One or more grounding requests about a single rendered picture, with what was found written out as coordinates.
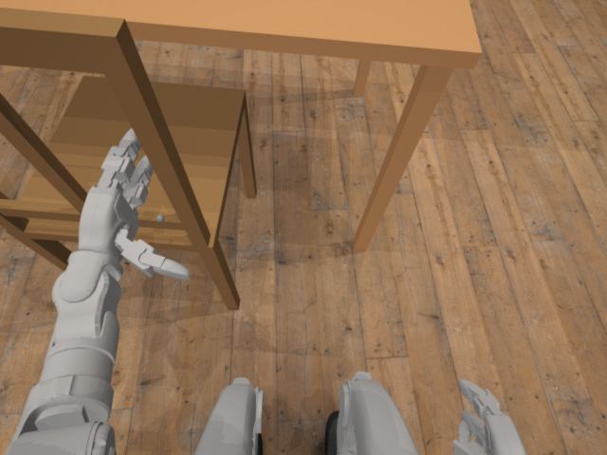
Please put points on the table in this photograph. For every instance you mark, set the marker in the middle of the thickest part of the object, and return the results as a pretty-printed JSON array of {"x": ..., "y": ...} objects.
[{"x": 438, "y": 34}]

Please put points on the robot left hand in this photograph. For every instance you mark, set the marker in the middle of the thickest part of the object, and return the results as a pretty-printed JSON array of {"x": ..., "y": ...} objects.
[{"x": 113, "y": 203}]

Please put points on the robot right hand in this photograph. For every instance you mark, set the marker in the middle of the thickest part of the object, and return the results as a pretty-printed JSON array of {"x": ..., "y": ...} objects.
[{"x": 498, "y": 435}]

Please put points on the chair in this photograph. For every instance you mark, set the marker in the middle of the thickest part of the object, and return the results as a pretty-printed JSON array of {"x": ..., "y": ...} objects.
[{"x": 189, "y": 133}]

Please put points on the left robot thigh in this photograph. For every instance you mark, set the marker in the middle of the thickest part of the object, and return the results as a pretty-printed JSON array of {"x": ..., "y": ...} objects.
[{"x": 236, "y": 417}]

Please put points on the robot left upper arm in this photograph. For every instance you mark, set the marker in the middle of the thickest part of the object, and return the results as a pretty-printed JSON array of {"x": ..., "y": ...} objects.
[{"x": 91, "y": 438}]

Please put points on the right robot shin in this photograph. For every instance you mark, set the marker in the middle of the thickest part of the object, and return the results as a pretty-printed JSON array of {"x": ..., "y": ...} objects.
[{"x": 346, "y": 440}]

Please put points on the left robot forearm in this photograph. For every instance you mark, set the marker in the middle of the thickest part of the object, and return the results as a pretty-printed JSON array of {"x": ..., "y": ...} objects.
[{"x": 74, "y": 386}]

